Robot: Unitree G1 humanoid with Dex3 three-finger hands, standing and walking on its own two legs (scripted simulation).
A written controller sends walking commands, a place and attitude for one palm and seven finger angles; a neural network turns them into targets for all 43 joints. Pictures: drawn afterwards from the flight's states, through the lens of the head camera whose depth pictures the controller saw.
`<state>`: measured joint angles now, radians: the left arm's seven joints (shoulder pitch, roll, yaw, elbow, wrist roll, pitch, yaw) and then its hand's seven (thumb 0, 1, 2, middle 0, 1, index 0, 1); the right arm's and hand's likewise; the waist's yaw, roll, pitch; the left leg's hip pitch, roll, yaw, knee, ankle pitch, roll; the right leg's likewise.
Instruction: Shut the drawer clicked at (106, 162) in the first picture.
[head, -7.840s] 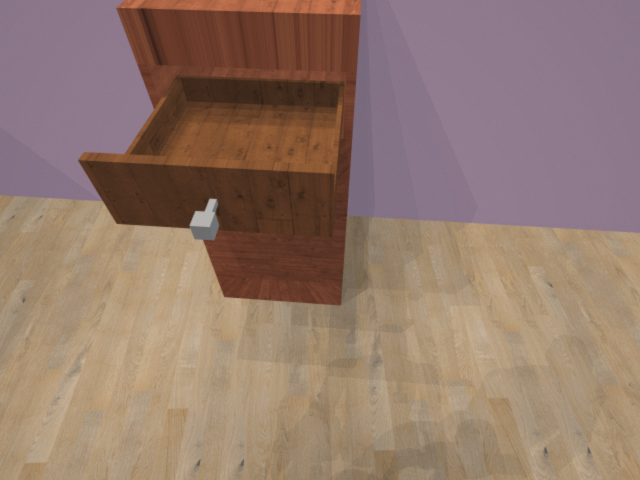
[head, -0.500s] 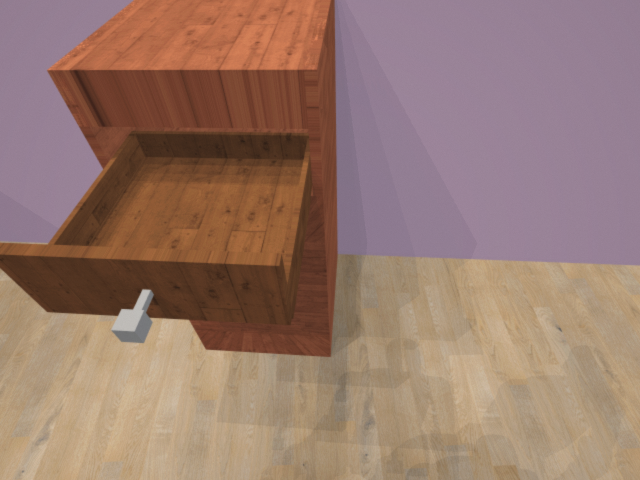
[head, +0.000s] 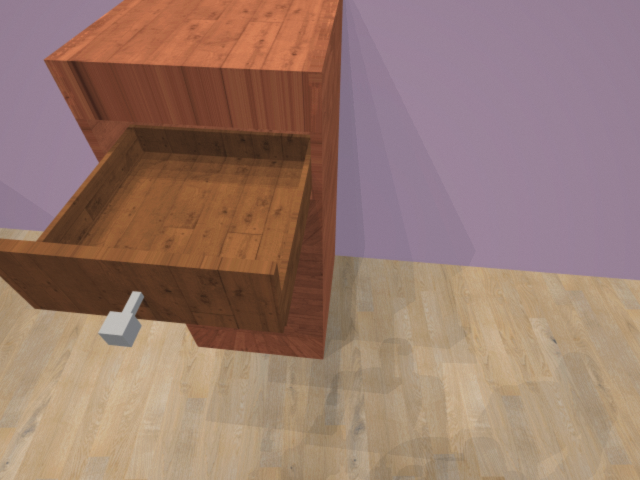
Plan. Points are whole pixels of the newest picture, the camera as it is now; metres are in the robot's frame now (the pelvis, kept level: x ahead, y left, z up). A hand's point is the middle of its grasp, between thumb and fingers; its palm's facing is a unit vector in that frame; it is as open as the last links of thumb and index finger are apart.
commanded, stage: look again from close up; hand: left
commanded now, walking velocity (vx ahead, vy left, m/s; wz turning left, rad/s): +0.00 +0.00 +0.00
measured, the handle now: (126, 317) +0.30 +0.28 +0.03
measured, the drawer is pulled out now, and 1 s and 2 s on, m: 0.30 0.30 0.30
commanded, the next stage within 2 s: raise the hand and make a fist in 0.60 s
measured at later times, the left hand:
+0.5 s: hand out of the picture +0.00 +0.16 -0.17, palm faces +0.05 -0.98 -0.18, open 7.3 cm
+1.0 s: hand (197, 414) +0.19 +0.15 +0.03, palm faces -0.04 -1.00 +0.02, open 6.5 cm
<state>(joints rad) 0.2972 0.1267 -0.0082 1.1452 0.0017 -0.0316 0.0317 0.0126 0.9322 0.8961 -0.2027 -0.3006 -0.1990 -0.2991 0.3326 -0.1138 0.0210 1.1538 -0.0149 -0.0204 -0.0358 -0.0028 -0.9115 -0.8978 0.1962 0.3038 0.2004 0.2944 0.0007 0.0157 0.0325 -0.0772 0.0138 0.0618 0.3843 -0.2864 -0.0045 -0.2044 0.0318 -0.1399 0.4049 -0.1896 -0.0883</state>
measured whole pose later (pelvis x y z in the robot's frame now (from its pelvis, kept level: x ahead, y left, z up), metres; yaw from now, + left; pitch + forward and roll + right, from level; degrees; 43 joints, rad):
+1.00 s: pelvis -0.02 +0.02 -0.03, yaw -1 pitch +6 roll +1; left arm 0.44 0.12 0.04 0.02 -0.22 -0.45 -0.20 0.02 0.94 0.90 -0.33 -0.45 -0.33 -0.45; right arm 0.18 -0.30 -0.07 0.61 0.01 -0.30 0.00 0.01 -0.92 -0.90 0.20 0.30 0.20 0.29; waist -0.03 0.01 -0.10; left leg -0.42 -0.01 0.09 0.75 -0.43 0.02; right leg -0.55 -0.02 -0.12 0.77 -0.32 -0.07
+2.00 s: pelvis -0.01 +0.04 -0.02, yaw +2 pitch +1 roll -2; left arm 0.61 0.27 0.19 -0.42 -0.27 -0.14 -0.28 0.02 0.90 0.90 -1.32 -1.51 -1.32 -1.51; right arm 0.19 -0.22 0.06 0.56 0.06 -0.36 -0.04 0.01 -0.91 -0.90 0.20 0.30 0.20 0.30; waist 0.06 0.05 -0.08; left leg -0.29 -0.01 0.04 0.72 -0.45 0.05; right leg -0.37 -0.02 -0.15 0.66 -0.30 -0.03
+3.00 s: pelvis -0.02 +0.00 -0.01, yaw +1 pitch -1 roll -1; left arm 0.45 0.32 0.36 -0.17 -0.36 -0.11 -0.39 0.01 0.90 0.90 -1.40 -1.60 -1.40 -1.60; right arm 0.22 -0.28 0.05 0.67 0.07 -0.44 -0.10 0.01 -0.90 -0.90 0.20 0.30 0.20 0.30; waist 0.05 0.07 -0.03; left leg -0.21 0.03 0.03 0.60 -0.37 0.00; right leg -0.29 0.03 -0.16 0.55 -0.24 -0.08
